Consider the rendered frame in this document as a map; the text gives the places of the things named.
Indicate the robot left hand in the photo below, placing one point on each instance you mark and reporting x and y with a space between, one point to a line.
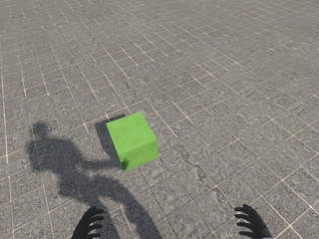
84 227

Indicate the robot right hand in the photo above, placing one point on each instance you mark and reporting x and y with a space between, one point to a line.
256 225

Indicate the carton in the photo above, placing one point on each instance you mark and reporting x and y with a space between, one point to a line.
133 140

